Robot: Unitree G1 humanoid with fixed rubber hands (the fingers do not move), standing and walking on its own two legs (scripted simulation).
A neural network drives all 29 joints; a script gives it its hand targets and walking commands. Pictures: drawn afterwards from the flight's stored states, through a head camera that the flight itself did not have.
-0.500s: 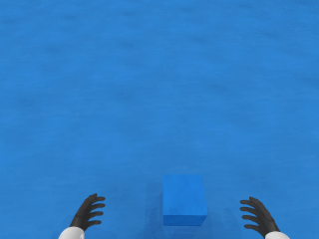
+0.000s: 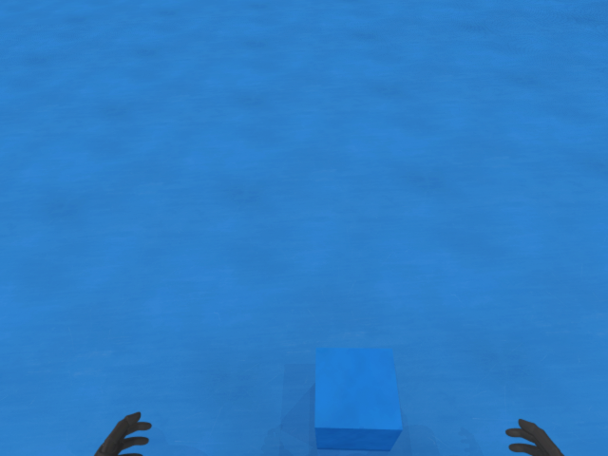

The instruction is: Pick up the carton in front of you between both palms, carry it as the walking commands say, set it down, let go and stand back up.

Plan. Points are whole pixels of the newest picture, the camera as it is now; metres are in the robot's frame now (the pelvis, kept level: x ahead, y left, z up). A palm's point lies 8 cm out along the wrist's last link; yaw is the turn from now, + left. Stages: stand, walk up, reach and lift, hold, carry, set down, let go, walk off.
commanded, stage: stand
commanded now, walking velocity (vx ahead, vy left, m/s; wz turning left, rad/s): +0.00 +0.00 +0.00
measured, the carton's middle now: (353, 400) +0.38 -0.07 -0.64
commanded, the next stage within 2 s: none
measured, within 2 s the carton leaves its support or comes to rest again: neither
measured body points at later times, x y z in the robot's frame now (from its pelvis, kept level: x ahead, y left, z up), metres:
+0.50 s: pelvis -0.01 -0.01 +0.01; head -0.01 -0.02 +0.46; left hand +0.10 +0.30 -0.10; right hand +0.10 -0.30 -0.11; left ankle -0.08 +0.13 -0.73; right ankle +0.01 -0.12 -0.73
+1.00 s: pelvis -0.03 -0.01 +0.01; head -0.03 -0.02 +0.46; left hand +0.07 +0.31 -0.10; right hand +0.07 -0.32 -0.11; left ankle -0.08 +0.13 -0.73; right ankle +0.01 -0.12 -0.73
